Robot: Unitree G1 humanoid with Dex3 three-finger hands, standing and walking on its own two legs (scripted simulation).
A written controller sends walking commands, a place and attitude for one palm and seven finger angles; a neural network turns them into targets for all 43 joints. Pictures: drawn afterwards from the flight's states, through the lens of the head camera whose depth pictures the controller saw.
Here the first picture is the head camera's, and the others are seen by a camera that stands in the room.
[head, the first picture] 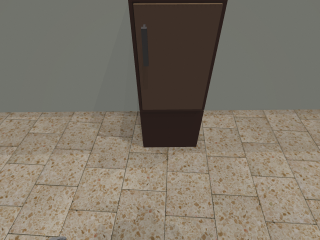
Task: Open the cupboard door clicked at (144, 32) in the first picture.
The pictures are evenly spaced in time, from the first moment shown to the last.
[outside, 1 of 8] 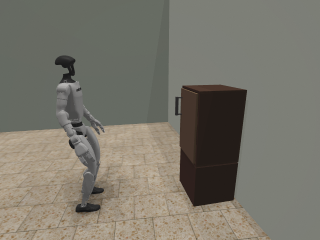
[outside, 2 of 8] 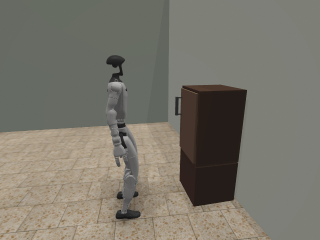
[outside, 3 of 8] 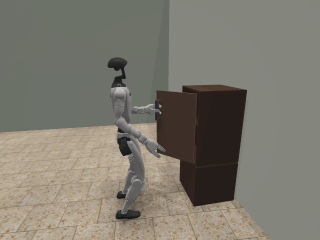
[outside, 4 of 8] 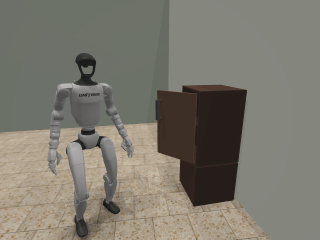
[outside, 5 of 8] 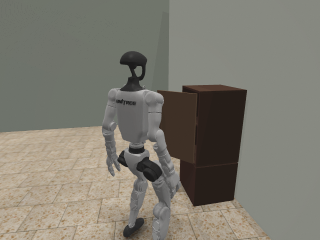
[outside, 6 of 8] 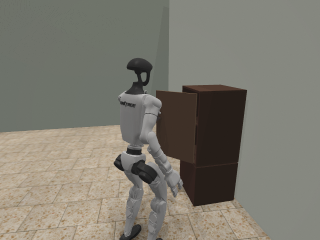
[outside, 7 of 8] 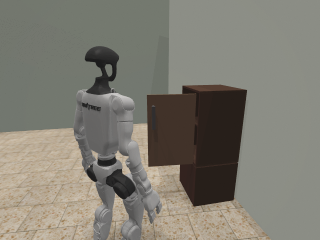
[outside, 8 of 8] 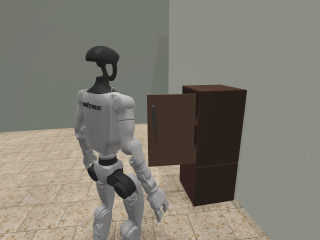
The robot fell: no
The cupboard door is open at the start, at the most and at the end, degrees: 0 88 85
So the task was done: yes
